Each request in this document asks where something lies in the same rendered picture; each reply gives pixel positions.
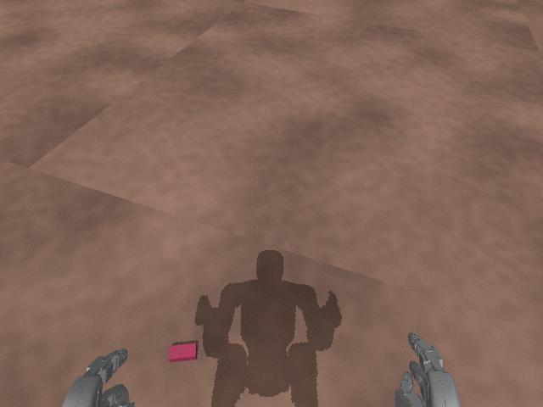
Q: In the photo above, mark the small box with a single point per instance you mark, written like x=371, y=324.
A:
x=183, y=352

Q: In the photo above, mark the right robot hand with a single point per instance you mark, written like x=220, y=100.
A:
x=437, y=386

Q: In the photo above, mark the left robot hand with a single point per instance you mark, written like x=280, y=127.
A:
x=86, y=391

